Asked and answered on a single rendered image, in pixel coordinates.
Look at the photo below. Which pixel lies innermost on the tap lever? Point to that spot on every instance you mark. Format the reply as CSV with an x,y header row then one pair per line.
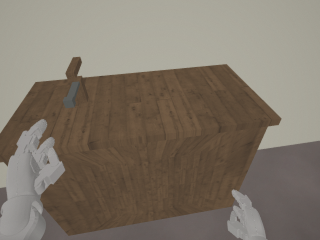
x,y
69,101

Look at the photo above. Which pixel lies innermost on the left robot hand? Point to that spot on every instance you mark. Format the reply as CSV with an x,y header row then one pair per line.
x,y
24,175

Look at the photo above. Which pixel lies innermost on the right robot hand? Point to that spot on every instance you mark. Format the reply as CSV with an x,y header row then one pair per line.
x,y
250,221

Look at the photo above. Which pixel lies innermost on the counter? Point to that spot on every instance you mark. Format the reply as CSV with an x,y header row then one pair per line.
x,y
144,146

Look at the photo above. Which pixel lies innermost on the left robot forearm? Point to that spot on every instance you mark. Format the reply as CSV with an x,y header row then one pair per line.
x,y
22,218

